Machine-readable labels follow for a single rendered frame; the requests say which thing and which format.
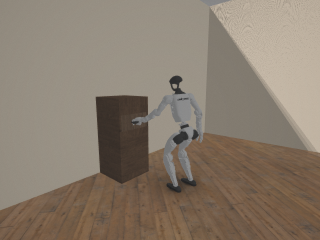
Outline robot right forearm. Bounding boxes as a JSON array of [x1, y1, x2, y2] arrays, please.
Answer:
[[195, 113, 203, 130]]

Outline cabinet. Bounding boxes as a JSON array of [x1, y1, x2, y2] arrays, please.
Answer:
[[95, 95, 149, 184]]

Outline robot left hand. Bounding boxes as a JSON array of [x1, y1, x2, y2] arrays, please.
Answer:
[[132, 117, 142, 125]]

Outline robot left upper arm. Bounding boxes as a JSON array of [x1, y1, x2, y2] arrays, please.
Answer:
[[155, 95, 174, 116]]

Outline robot left foot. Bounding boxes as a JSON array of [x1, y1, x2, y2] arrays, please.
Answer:
[[166, 183, 182, 193]]

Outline drawer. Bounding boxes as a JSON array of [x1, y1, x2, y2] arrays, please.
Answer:
[[121, 112, 147, 132]]

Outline robot right upper arm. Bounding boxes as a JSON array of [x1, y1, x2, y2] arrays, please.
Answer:
[[187, 93, 202, 116]]

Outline robot right foot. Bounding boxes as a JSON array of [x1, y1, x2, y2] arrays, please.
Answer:
[[181, 178, 197, 187]]

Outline robot foot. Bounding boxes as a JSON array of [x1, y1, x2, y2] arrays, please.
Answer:
[[166, 183, 182, 193], [181, 178, 197, 187]]

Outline robot right hand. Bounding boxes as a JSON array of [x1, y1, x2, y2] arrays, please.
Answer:
[[196, 129, 203, 143]]

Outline robot left forearm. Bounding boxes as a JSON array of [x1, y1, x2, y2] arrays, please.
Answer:
[[140, 109, 157, 123]]

